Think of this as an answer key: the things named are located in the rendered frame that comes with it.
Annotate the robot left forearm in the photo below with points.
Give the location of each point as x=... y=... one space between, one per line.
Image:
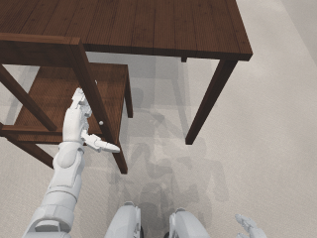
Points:
x=56 y=211

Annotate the robot right thigh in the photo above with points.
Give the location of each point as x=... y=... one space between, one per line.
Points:
x=184 y=224

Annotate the table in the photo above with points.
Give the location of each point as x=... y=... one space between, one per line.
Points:
x=196 y=29

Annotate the chair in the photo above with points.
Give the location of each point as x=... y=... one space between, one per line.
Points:
x=64 y=67

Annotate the left robot shin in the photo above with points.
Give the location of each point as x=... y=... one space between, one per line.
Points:
x=131 y=203

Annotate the left robot hand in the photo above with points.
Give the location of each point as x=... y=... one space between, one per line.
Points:
x=75 y=120

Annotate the right robot hand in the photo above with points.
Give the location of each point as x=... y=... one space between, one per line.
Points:
x=250 y=226

